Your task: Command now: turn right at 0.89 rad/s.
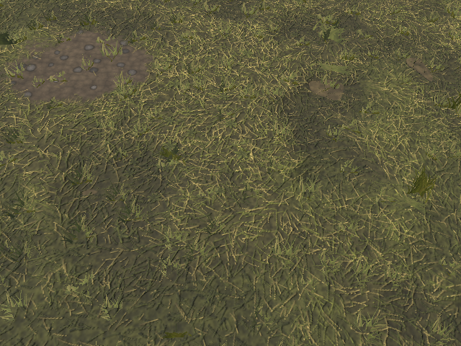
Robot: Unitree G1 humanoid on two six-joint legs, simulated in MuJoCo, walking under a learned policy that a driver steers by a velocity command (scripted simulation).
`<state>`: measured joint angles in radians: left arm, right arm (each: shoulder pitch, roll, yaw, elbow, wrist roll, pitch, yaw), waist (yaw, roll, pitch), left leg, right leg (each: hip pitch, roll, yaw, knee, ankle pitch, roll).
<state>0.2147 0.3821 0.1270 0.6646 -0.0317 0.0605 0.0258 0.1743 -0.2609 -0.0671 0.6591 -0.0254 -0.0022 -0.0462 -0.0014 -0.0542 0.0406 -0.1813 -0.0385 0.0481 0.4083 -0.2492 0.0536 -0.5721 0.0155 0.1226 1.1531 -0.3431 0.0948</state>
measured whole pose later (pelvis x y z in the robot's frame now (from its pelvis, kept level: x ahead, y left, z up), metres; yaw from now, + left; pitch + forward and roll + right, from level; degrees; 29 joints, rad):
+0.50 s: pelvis +0.09 -0.08 +0.00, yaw -6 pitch +1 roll +0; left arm 0.36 0.26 0.04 0.72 0.04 -0.06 0.00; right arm 0.30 -0.32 -0.07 0.79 -0.03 0.00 0.06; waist 0.00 0.06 -0.01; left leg -0.61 0.05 -0.04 1.17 -0.21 0.03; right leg -0.02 0.01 -0.13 0.34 -0.34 -0.03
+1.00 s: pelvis +0.46 -0.05 -0.01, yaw +19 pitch +0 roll +1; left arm 0.10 0.24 -0.02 0.63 0.07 -0.07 -0.02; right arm 0.44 -0.33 -0.07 0.85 -0.01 -0.03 0.01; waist -0.04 0.00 0.03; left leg -0.11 -0.23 -0.05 0.43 -0.31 0.20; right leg -0.65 -0.14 0.11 1.17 -0.29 0.05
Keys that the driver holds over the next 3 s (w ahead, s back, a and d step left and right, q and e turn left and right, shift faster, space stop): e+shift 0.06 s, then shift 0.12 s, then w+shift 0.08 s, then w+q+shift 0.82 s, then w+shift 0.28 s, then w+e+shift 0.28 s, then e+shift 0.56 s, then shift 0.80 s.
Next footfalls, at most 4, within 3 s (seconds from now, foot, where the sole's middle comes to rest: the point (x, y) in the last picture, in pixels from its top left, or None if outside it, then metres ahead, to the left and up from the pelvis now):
0.32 right None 0.02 -0.17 -0.78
0.80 left None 0.43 -0.04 -0.78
1.22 right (240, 212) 0.92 -0.04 -0.78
1.64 left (129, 160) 1.13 0.37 -0.78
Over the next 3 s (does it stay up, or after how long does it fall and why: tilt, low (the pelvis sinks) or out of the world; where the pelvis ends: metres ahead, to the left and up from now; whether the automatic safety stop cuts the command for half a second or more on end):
stays up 1.41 0.37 -0.01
